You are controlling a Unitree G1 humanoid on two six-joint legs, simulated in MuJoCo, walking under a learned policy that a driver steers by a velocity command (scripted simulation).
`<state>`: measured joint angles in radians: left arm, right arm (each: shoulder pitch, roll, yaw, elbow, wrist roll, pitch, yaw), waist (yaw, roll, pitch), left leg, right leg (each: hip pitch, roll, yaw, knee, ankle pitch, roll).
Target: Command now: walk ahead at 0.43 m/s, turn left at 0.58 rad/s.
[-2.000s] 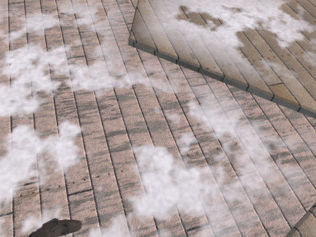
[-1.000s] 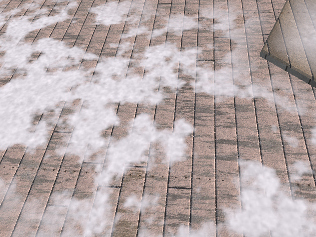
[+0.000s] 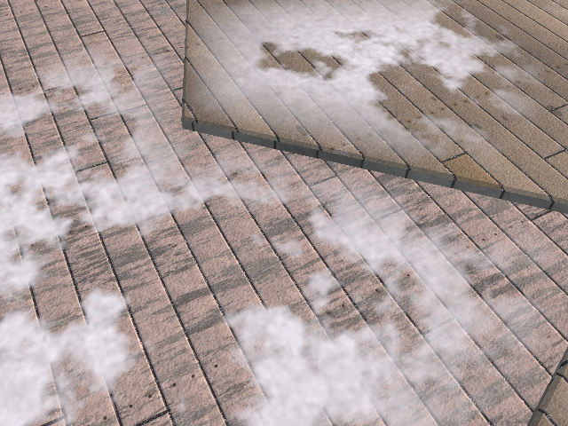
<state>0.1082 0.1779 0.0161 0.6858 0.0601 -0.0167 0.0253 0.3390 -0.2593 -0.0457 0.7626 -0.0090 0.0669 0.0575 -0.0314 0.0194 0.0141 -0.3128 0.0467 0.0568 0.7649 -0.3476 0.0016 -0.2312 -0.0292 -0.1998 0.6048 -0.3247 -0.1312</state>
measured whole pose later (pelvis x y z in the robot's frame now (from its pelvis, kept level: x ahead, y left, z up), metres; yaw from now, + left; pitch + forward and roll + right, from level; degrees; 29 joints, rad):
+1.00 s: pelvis +0.57 +0.26 -0.06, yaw +41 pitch +2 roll -1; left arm 0.52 0.22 0.01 0.94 0.00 -0.06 -0.01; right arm 0.02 -0.26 0.00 0.67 -0.07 -0.05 0.04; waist 0.08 0.02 0.05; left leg -0.53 -0.02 0.09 0.70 -0.20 0.11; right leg -0.04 -0.10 -0.07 0.98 -0.39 -0.05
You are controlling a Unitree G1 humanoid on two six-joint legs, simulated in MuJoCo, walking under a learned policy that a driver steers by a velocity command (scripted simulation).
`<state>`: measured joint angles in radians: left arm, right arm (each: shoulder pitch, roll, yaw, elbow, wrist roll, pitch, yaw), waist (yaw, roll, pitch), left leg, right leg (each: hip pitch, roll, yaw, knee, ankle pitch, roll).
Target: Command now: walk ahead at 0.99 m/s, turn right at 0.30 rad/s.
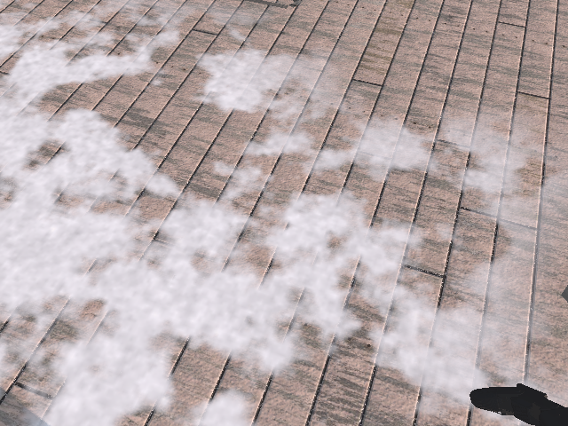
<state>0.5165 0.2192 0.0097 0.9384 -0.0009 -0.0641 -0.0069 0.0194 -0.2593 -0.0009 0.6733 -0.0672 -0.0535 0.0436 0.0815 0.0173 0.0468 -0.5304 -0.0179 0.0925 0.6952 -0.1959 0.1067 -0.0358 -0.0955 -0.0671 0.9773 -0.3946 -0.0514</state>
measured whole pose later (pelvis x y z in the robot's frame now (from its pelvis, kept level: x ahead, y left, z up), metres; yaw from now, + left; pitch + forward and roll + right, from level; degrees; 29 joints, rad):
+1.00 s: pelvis +0.89 -0.23 +0.02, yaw -52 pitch +2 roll +3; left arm 0.17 0.39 0.07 0.70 0.03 -0.01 -0.05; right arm 0.33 -0.32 -0.05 0.78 -0.04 -0.08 -0.01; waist -0.02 -0.06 0.01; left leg -0.20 0.02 0.11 0.44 -0.28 -0.03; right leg -0.61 -0.01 0.00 1.32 -0.27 -0.10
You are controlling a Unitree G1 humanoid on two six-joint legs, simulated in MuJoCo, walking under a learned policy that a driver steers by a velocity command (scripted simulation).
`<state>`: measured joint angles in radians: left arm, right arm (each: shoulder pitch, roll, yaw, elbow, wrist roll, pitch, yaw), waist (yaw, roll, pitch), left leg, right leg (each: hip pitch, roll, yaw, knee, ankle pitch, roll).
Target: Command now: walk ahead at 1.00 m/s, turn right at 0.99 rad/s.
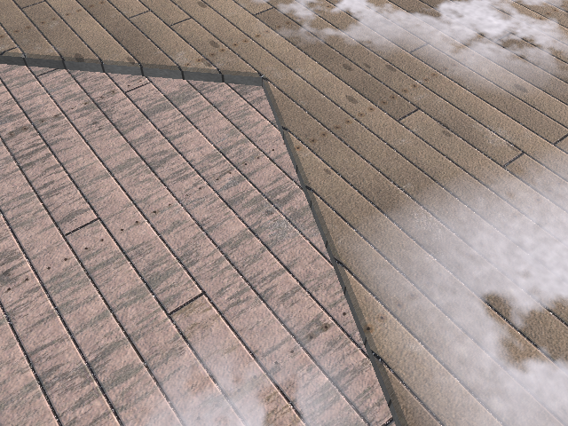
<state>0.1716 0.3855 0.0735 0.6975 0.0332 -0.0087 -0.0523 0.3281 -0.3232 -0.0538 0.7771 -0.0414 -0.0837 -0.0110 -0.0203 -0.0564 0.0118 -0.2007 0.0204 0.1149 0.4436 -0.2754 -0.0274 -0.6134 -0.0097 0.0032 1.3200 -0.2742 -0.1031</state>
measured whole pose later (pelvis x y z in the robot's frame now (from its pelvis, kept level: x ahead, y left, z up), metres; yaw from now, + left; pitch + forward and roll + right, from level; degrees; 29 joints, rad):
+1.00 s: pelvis +0.92 +0.03 +0.00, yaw +26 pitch +2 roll +1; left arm -0.01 0.21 -0.06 0.52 0.06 -0.06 -0.01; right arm 0.47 -0.29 -0.06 0.85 0.00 -0.06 0.01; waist -0.07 0.00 0.01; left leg -0.02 -0.21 -0.17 0.32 -0.30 0.17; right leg -0.87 -0.16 0.09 1.00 -0.11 0.04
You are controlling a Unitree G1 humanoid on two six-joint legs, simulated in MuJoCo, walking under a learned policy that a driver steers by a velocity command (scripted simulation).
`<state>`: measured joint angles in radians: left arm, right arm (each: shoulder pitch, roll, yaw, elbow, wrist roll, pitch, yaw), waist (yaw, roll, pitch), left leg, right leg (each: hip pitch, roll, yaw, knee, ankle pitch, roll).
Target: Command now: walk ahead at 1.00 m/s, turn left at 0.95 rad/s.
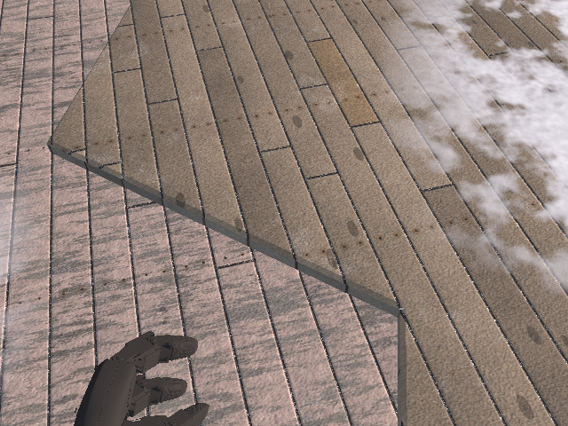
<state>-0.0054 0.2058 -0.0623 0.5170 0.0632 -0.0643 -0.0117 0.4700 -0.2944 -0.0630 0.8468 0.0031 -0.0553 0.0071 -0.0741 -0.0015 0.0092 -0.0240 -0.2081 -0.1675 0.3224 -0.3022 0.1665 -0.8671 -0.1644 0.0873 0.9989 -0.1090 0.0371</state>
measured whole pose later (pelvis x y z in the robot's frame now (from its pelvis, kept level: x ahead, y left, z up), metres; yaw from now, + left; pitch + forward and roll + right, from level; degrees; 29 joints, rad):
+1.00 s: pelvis +0.80 +0.26 -0.02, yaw +28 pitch +0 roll +0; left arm 0.26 0.30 0.05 0.78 -0.01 -0.03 -0.02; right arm 0.19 -0.28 -0.02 0.74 -0.04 -0.06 -0.02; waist 0.02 0.01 0.12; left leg -0.41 -0.07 -0.04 1.39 -0.39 -0.01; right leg -0.44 0.12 -0.05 0.51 -0.04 -0.14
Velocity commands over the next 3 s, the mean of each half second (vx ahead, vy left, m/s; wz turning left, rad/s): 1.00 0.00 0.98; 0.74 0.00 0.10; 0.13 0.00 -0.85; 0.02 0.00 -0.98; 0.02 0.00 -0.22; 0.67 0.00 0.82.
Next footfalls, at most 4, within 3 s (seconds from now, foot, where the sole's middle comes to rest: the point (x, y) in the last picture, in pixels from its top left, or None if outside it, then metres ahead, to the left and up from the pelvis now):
0.10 right None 0.34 -0.21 -0.73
0.48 left None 0.49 0.16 -0.77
0.88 right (163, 261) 0.96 0.30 -0.77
1.42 left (97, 250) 1.01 0.50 -0.77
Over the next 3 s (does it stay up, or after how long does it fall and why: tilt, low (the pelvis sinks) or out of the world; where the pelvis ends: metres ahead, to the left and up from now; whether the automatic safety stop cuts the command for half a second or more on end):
stays up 1.11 0.32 -0.01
